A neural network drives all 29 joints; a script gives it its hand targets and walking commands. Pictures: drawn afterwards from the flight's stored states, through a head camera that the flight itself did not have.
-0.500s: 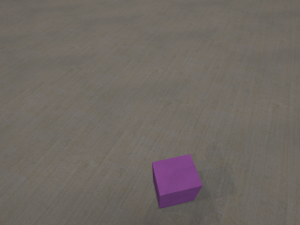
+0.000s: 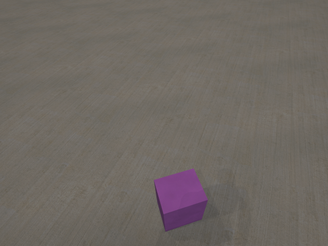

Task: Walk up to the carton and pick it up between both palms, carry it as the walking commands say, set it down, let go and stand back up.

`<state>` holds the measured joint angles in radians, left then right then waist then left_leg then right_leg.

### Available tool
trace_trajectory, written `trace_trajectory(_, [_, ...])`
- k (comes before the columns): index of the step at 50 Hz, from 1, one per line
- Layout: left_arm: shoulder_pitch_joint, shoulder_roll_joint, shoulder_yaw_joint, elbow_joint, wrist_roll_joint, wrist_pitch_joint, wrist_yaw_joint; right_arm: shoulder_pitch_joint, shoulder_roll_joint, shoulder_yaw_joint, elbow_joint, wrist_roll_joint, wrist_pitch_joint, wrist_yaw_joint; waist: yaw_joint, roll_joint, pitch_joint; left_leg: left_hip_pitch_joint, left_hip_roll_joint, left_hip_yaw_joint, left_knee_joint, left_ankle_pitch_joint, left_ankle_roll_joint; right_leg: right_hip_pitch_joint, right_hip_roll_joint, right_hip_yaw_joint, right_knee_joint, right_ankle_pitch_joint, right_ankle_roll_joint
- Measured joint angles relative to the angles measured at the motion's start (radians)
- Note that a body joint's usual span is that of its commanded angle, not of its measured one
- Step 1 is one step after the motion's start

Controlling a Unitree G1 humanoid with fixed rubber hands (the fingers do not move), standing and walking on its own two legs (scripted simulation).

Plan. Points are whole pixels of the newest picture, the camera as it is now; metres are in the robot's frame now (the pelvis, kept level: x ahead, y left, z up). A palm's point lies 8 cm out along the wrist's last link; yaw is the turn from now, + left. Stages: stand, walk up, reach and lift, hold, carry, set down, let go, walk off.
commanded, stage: walk up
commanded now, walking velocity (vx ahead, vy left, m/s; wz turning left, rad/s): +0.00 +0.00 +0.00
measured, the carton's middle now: (179, 200) +0.48 -0.07 -0.63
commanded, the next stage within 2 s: stand in 1.62 s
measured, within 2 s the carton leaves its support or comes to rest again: neither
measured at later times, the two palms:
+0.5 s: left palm out of the picture +0.04 +0.19 -0.14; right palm out of the picture -0.05 -0.33 -0.13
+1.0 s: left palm out of the picture -0.03 -0.01 -0.15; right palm (276, 203) +0.26 -0.33 -0.14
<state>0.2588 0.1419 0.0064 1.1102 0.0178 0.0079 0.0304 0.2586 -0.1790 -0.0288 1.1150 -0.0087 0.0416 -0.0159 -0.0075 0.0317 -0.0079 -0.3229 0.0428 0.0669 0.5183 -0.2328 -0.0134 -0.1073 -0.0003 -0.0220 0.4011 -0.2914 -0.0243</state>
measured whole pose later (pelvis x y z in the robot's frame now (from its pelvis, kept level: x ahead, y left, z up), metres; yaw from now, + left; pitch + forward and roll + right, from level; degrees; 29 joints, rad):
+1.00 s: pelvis +0.09 -0.16 -0.01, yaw +14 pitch +1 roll +0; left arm 0.41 0.08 -0.01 1.14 0.00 -0.02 0.03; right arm 0.08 -0.13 -0.03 1.00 0.00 0.01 -0.03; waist 0.07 -0.01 0.02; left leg -0.23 0.05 0.14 0.51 -0.29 0.00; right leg -0.12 0.00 -0.14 0.46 -0.35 -0.04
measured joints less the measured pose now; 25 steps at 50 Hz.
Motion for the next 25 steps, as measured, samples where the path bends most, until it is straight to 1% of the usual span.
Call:
trace_trajectory(2, [0.007, -0.017, -0.005, 0.007, -0.003, -0.01, 0.002, 0.019, -0.005, -0.001, 0.014, -0.003, -0.01, 0.001, -0.01, 0.012, 0.01, 0.034, 0.004, -0.019, -0.025, 0.033, 0.001, 0.012, 0.011, -0.012, -0.014, 0.007, -0.004])
trace_trajectory(4, [0.006, -0.03, -0.007, 0.012, -0.006, -0.018, 0.003, 0.04, -0.009, -0.001, 0.026, -0.003, -0.019, -0.002, -0.022, 0.025, 0.023, 0.077, 0.012, -0.033, -0.085, 0.066, -0.003, 0.014, 0.023, -0.037, -0.006, -0.002, -0.006])
trace_trajectory(5, [0.002, -0.029, -0.006, 0.016, -0.006, -0.021, 0.003, 0.042, -0.002, 0.0, 0.035, -0.002, -0.022, -0.005, -0.024, 0.013, 0.033, 0.087, 0.005, -0.036, -0.101, 0.067, -0.01, 0.014, 0.016, -0.042, 0.004, -0.009, -0.006])
trace_trajectory(8, [0.014, -0.024, -0.005, 0.019, -0.006, -0.03, 0.006, 0.039, 0.017, 0.005, 0.034, 0.002, -0.029, -0.012, -0.013, -0.021, 0.051, 0.109, 0.0, -0.021, -0.128, 0.075, -0.018, 0.016, 0.008, -0.03, 0.005, -0.007, -0.014])
trace_trajectory(10, [0.023, -0.023, -0.003, 0.025, -0.01, -0.03, 0.007, 0.034, 0.026, 0.007, 0.03, 0.002, -0.036, -0.014, -0.015, -0.03, 0.056, 0.114, 0.002, -0.021, -0.135, 0.077, -0.02, 0.024, 0.01, -0.03, -0.005, -0.005, -0.011])
trace_trajectory(13, [0.035, -0.024, -0.001, 0.026, -0.01, -0.028, 0.005, 0.03, 0.038, 0.004, 0.026, -0.002, -0.037, -0.018, -0.008, -0.038, 0.053, 0.117, 0.004, -0.021, -0.137, 0.077, -0.021, 0.028, 0.012, -0.032, -0.01, -0.005, -0.011])
trace_trajectory(14, [0.043, -0.02, 0.008, 0.015, -0.006, -0.016, -0.002, 0.034, 0.043, -0.004, 0.015, -0.012, -0.032, -0.021, -0.008, -0.042, 0.045, 0.103, 0.005, -0.023, -0.122, 0.069, -0.022, 0.01, 0.006, -0.047, 0.022, -0.03, 0.003])
trace_trajectory(16, [0.048, 0.006, 0.029, -0.006, 0.008, 0.018, -0.022, 0.044, 0.051, -0.02, -0.009, -0.034, -0.021, -0.035, -0.018, -0.052, 0.032, 0.072, 0.016, -0.035, -0.098, 0.057, -0.026, -0.085, 0.009, -0.063, 0.221, -0.113, 0.038])
trace_trajectory(18, [0.032, 0.04, 0.041, -0.026, 0.018, 0.038, -0.033, 0.059, 0.045, -0.033, -0.024, -0.042, -0.019, -0.049, -0.038, -0.051, 0.039, 0.053, 0.035, -0.065, -0.098, 0.064, -0.031, -0.183, 0.014, -0.063, 0.414, -0.126, 0.059])
trace_trajectory(19, [0.019, 0.056, 0.044, -0.037, 0.019, 0.041, -0.036, 0.068, 0.038, -0.038, -0.026, -0.042, -0.021, -0.054, -0.046, -0.049, 0.047, 0.046, 0.044, -0.083, -0.1, 0.067, -0.037, -0.22, 0.009, -0.06, 0.464, -0.118, 0.065])
trace_trajectory(21, [-0.007, 0.083, 0.049, -0.066, 0.016, 0.039, -0.041, 0.09, 0.019, -0.049, -0.023, -0.042, -0.021, -0.058, -0.057, -0.041, 0.061, 0.031, 0.061, -0.116, -0.099, 0.072, -0.055, -0.264, -0.013, -0.043, 0.47, -0.104, 0.072])
trace_trajectory(25, [-0.051, 0.114, 0.059, -0.126, 0.009, 0.041, -0.052, 0.132, -0.017, -0.06, -0.023, -0.041, -0.006, -0.058, -0.074, -0.019, 0.072, -0.006, 0.095, -0.186, -0.074, 0.064, -0.098, -0.269, -0.049, -0.002, 0.329, -0.08, 0.074])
